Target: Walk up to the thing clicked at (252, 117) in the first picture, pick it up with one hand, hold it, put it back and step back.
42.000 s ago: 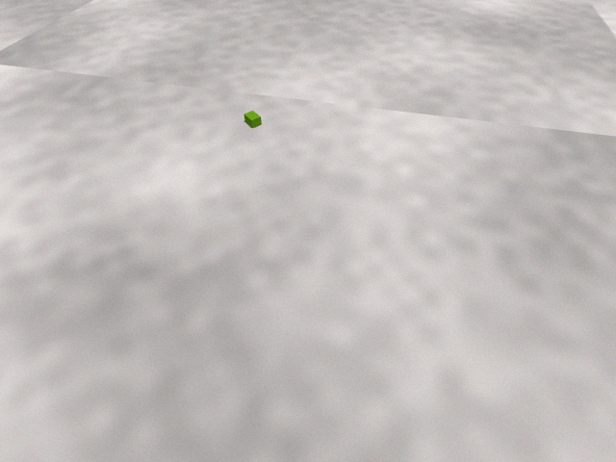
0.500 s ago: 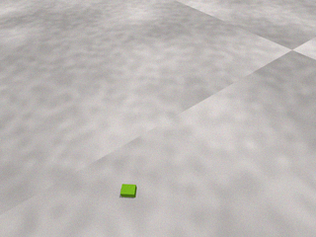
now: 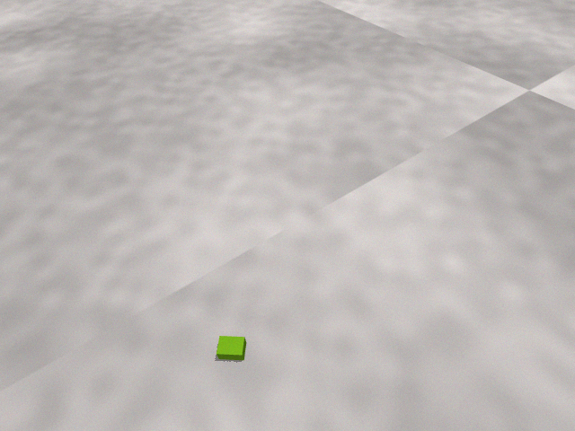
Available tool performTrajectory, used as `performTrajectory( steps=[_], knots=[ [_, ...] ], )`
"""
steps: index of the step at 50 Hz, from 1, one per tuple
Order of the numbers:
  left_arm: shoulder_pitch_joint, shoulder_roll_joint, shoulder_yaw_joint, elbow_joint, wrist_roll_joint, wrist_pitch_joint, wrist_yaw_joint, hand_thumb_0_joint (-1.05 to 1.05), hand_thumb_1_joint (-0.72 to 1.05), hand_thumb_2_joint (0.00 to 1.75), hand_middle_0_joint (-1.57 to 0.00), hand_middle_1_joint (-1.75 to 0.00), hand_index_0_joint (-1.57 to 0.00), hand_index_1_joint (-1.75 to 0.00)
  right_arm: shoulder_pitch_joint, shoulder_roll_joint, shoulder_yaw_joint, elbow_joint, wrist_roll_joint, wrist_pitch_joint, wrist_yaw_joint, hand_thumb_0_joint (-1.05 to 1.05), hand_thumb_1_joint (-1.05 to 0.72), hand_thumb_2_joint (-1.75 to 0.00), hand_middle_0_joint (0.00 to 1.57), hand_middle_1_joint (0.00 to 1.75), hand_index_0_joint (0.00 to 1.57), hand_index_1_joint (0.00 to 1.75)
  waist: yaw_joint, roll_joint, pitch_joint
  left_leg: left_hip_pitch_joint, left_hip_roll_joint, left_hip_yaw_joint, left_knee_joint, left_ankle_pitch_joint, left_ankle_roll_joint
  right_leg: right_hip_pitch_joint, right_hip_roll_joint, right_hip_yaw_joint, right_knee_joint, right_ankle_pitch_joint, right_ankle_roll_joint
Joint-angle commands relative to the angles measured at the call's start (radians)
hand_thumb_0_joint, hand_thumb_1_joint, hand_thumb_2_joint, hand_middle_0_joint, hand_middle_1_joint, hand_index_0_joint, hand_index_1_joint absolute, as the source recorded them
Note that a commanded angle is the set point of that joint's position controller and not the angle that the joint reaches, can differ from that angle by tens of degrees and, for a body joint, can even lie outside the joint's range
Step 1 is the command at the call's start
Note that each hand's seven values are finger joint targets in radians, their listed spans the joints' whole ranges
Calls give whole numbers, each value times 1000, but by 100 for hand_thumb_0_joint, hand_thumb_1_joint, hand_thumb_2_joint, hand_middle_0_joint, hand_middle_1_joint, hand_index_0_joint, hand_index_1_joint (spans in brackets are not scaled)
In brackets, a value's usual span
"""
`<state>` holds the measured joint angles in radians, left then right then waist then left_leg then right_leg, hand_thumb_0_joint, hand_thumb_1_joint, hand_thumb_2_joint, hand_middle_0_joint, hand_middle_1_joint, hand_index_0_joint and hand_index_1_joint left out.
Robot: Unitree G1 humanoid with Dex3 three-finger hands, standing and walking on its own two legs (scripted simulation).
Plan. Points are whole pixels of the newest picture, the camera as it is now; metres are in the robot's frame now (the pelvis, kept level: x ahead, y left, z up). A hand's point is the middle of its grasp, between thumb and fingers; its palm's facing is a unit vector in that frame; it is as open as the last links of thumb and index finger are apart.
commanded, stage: stand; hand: left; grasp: from above
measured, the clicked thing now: (231, 348) +0.49 +0.26 -0.76
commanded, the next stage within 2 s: step back in 0.68 s
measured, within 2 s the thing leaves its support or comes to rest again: neither
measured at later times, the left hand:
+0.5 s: hand out of the picture +0.08 +0.25 -0.15, palm faces +0.01 -0.94 -0.35, open 7.4 cm
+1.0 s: hand out of the picture +0.09 +0.31 -0.18, palm faces -0.02 -0.93 -0.38, open 7.4 cm
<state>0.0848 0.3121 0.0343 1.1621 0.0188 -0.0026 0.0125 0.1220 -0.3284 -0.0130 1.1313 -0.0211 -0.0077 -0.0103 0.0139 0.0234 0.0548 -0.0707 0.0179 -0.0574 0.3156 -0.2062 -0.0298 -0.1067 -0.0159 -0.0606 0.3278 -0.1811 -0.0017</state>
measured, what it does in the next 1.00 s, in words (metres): shifts its weight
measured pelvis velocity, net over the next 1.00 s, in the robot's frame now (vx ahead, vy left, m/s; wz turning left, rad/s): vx -0.05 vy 0.05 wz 0.01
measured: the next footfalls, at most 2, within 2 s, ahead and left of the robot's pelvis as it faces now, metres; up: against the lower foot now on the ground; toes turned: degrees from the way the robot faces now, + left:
right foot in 1.44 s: -0.12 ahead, -0.04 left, +0.00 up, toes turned -1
left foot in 1.84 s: -0.24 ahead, +0.20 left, +0.00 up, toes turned -4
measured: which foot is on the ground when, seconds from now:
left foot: down 0.00-1.00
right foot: down 0.00-1.00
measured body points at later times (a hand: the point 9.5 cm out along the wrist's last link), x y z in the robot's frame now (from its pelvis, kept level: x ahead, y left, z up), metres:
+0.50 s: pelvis +0.00 +0.00 +0.00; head +0.01 -0.01 +0.45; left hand +0.08 +0.30 -0.13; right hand +0.07 -0.30 -0.14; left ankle -0.02 +0.14 -0.75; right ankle +0.00 -0.11 -0.75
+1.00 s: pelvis -0.05 +0.05 -0.03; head +0.02 +0.06 +0.41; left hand +0.09 +0.36 -0.16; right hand +0.02 -0.28 -0.14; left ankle -0.07 +0.15 -0.75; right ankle +0.00 -0.11 -0.75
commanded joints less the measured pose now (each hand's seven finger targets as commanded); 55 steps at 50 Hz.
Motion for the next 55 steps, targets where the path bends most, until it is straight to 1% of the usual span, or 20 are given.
performTrajectory(
  steps=[1,11,18,21,24,33,34,37,38,40,41,45,47,48,49,50,51,52,54,55],
  knots=[
    [-40,211,36,-57,-5,-26,10,0,90,90,-20,-30,-20,-30,-30,-192,-30,-55,3,-18,-15,0,-90,-90,20,30,20,30,-3,-18,-75,-48,94,-56,-44,171,46,66,-115,101,-49,143,-14],
    [-40,213,31,-60,-7,-26,6,0,90,90,-20,-30,-20,-30,-30,-204,-26,-54,4,-21,-16,0,-90,-90,20,30,20,30,-6,-6,-84,-35,102,-52,-42,211,42,66,-116,103,-38,179,-15],
    [-33,218,31,-58,-10,-25,5,0,90,90,-20,-30,-20,-30,-21,-201,-25,-50,5,-19,-13,0,-90,-90,20,30,20,30,-6,-24,-61,-50,98,-53,-55,159,44,51,-114,107,-48,132,-16],
    [-32,216,30,-64,-8,-28,5,0,90,90,-20,-30,-20,-30,-33,-209,-27,-56,4,-22,-13,0,-90,-90,20,30,20,30,-3,-17,-80,-45,101,-53,-44,204,46,69,-118,104,-38,193,-18],
    [-26,222,30,-59,-7,-28,5,0,90,90,-20,-30,-20,-30,-30,-198,-25,-54,5,-19,-10,0,-90,-90,20,30,20,30,-2,-38,-62,-43,97,-55,-54,151,42,42,-113,104,-54,125,-13],
    [-25,227,28,-65,-11,-33,3,0,90,90,-20,-30,-20,-30,-25,-202,-22,-57,6,-21,-8,0,-90,-90,20,30,20,30,-5,-15,-75,-33,100,-50,-49,182,42,52,-118,109,-47,185,-17],
    [-14,301,78,-87,-24,-24,9,0,90,90,-20,-30,-20,-30,-70,-245,-42,-83,8,-2,-3,0,-90,-90,20,30,20,30,-3,-44,42,-135,70,-44,83,313,67,-6,-116,133,21,365,-25],
    [16,312,93,-134,-28,-16,15,0,90,90,-20,-30,-20,-30,-21,-213,-44,-120,25,12,-2,0,-90,-90,20,30,20,30,-8,-79,-68,-131,8,22,267,269,58,40,-199,180,50,546,-118],
    [-1,316,98,-155,-24,-13,17,0,90,90,-20,-30,-20,-30,-2,-207,-49,-129,25,19,-2,0,-90,-90,20,30,20,30,-17,-114,-94,-154,-23,38,340,182,53,37,-244,216,40,545,-163],
    [-46,312,100,-206,-8,-8,20,0,90,90,-20,-30,-20,-30,13,-213,-66,-154,20,39,2,0,-90,-90,20,30,20,30,-19,-178,-111,-200,-65,12,562,-293,68,-25,-340,289,31,505,-250],
    [-61,314,101,-233,5,-6,21,0,90,90,-20,-30,-20,-30,33,-222,-73,-169,15,47,5,0,-90,-90,20,30,20,30,-27,-174,-118,-201,-49,-20,627,-340,78,-66,-355,286,46,476,-264],
    [-138,306,97,-297,15,6,22,0,90,90,-20,-30,-20,-30,97,-223,-83,-194,23,53,12,0,-90,-90,20,30,20,30,-54,-215,-116,-219,-23,-19,536,-271,78,-99,-298,218,129,430,-207],
    [-151,303,89,-321,5,18,23,0,90,90,-20,-30,-20,-30,131,-224,-88,-192,11,42,9,0,-90,-90,20,30,20,30,-72,-179,-122,-176,-5,10,264,-85,73,-84,-244,177,241,354,-136],
    [-130,277,81,-325,-6,30,19,0,90,90,-20,-30,-20,-30,117,-223,-91,-196,1,32,6,0,-90,-90,20,30,20,30,-65,-95,-97,-156,15,-8,98,139,58,-101,-175,135,319,262,-92],
    [-102,229,76,-336,-18,40,17,0,90,90,-20,-30,-20,-30,91,-282,-109,-209,-19,24,3,0,-90,-90,20,30,20,30,-41,105,-96,-102,131,-196,44,438,71,-200,-29,84,473,63,-43],
    [-91,197,69,-342,-20,48,24,0,90,90,-20,-30,-20,-30,90,-345,-123,-218,-27,18,-1,0,-90,-90,20,30,20,30,-39,214,-85,22,223,-342,52,661,117,-408,127,138,592,-418,-28],
    [-39,221,76,-320,-11,60,34,0,90,90,-20,-30,-20,-30,78,-349,-120,-225,-25,17,-5,0,-90,-90,20,30,20,30,-22,103,-101,-31,262,-303,105,684,169,-372,112,226,699,-474,-27],
    [-30,224,74,-317,-12,60,39,0,90,90,-20,-30,-20,-30,55,-375,-123,-252,-14,16,-7,0,-90,-90,20,30,20,30,-51,190,-111,-93,312,-372,66,635,199,-357,130,246,765,-492,-23],
    [-55,250,83,-311,-12,59,41,0,90,90,-20,-30,-20,-30,-14,-331,-115,-273,-17,15,-16,0,-90,-90,20,30,20,30,-37,166,-105,-67,263,-294,81,572,208,-382,120,295,850,-399,-21],
    [-13,252,83,-301,-20,60,37,0,90,90,-20,-30,-20,-30,-47,-296,-106,-284,-22,14,-21,0,-90,-90,20,30,20,30,-2,129,-109,-24,202,-201,114,598,185,-403,124,302,879,-330,-21]
  ],
)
